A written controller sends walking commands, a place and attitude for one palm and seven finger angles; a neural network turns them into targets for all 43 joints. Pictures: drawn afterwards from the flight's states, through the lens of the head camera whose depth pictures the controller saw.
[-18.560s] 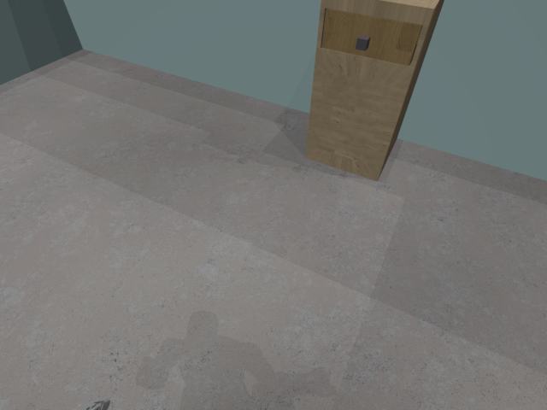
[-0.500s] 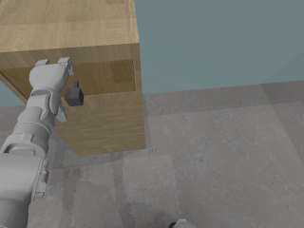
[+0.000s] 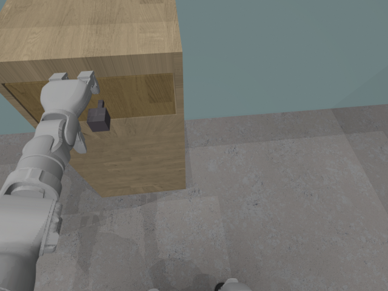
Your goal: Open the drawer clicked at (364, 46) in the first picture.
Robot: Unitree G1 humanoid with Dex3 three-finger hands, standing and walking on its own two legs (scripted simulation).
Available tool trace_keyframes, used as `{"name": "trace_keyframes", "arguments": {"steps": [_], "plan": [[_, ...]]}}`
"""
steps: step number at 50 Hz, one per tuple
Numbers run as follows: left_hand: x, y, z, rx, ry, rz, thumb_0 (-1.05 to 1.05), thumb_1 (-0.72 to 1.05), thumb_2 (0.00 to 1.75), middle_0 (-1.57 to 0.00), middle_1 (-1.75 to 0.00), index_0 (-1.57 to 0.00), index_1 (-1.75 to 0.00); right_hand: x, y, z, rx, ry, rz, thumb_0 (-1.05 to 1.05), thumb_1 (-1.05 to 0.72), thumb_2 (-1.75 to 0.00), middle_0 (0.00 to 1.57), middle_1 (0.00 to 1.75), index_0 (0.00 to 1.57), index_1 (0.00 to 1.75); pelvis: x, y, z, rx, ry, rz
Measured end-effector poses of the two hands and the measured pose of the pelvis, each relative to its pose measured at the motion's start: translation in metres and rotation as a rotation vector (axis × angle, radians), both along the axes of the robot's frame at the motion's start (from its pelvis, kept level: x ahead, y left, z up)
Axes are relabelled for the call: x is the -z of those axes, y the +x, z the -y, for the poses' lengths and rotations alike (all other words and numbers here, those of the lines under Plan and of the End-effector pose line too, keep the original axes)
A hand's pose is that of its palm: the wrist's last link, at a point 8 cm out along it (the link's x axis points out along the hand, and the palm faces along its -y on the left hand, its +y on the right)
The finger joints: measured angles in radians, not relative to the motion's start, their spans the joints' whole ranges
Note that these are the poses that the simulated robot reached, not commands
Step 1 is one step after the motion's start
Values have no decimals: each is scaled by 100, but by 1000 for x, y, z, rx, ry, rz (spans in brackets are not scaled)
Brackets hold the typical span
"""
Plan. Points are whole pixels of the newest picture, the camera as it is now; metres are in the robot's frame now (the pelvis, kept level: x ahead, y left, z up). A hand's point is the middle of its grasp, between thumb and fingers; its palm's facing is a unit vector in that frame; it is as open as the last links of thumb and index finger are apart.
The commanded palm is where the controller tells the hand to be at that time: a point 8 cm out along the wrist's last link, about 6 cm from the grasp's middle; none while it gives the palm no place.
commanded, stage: re-aim the fingers above the handle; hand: left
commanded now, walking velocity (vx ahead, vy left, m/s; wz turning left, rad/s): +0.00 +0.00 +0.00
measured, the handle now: (99, 113) +0.54 +0.22 -0.02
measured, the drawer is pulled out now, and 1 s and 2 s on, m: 0.00 0.00 0.00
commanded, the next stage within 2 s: lower the fingers behind the handle in 1.22 s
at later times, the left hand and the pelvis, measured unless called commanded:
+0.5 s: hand (83, 111) +0.49 +0.22 +0.05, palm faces -0.05 +0.00 -1.00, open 13.8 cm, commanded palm +0.48 +0.22 +0.10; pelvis +0.00 +0.00 +0.00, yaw -1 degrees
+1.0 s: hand (85, 112) +0.49 +0.22 +0.05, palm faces -0.06 -0.01 -1.00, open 13.8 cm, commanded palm +0.47 +0.22 +0.10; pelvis +0.00 -0.01 +0.00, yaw +0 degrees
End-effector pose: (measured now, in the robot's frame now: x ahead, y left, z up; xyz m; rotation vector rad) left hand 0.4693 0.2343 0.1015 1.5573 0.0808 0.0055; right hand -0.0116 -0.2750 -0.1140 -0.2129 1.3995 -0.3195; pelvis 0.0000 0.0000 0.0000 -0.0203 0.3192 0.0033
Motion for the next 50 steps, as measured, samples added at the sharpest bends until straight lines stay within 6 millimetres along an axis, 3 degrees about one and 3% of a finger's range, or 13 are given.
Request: {"name": "trace_keyframes", "arguments": {"steps": [16, 27, 39, 50], "plan": [[0, 8, 26, 2, -14, 0, 0, -49, 30, -32, -120, -32, -120, 4, 4, -8, 5, 31, 32, 0, -90, -90, 20, 29, 21, 30, -1, 0, -1, 11, 4, 3], [1, 2, 10, -44, 21, -17, 0, -49, 30, -32, -120, -32, -120, 4, 4, 0, 9, 26, 21, 0, -90, -90, 20, 29, 21, 30, -2, 2, 5, 12, 8, 6], [-1, 5, 20, -12, 2, 18, 0, -49, 30, -32, -120, -32, -120, -1, 17, 11, -12, -4, 46, 0, -90, -90, 20, 29, 21, 30, -2, 3, 8, 3, 7, 5], [-2, 2, 17, -27, 7, -10, 0, -49, 30, -32, -120, -32, -120, 1, 20, 5, -2, 16, 61, 0, -90, -90, 20, 29, 21, 30, -4, 5, 8, 11, 8, 13]]}}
